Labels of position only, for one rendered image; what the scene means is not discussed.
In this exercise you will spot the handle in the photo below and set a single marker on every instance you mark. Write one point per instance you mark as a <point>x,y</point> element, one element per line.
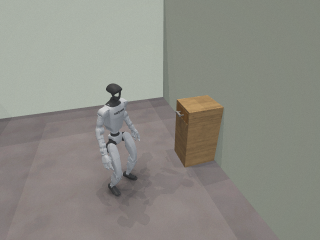
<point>177,112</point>

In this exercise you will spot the robot left hand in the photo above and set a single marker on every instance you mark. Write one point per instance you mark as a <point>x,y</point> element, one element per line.
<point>135,134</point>

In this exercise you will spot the drawer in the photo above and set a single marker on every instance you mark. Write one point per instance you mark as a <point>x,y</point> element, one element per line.
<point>184,114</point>

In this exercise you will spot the robot left forearm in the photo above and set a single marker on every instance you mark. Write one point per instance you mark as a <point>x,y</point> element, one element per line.
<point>129,123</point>

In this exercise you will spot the cabinet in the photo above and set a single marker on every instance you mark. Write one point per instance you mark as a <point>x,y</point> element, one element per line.
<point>196,142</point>

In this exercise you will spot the robot head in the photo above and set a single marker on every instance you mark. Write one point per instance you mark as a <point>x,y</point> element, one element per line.
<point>114,100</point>

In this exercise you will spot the robot right hand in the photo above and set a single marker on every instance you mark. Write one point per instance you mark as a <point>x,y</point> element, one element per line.
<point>106,160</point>

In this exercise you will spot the robot right thigh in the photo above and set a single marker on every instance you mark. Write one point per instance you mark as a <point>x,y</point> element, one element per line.
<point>115,158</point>

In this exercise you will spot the robot right upper arm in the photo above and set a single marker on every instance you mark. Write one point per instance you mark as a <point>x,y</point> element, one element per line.
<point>101,115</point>

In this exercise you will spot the robot right forearm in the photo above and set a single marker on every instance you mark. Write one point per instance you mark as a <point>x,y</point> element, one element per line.
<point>101,142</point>

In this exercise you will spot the robot left upper arm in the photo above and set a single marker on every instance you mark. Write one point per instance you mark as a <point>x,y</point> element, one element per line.
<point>125,106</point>

